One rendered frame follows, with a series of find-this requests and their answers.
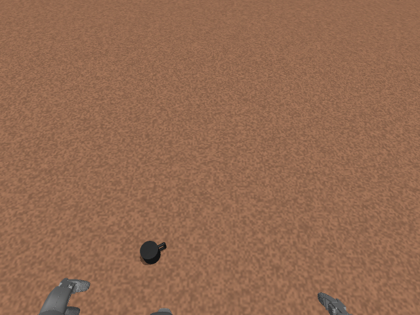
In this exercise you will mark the mug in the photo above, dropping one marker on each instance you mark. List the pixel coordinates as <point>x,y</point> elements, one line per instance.
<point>150,251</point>

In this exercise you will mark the right robot hand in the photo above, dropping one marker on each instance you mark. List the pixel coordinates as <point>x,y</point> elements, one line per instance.
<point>334,306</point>

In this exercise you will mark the left robot hand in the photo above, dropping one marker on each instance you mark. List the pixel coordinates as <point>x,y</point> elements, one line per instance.
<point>59,297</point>

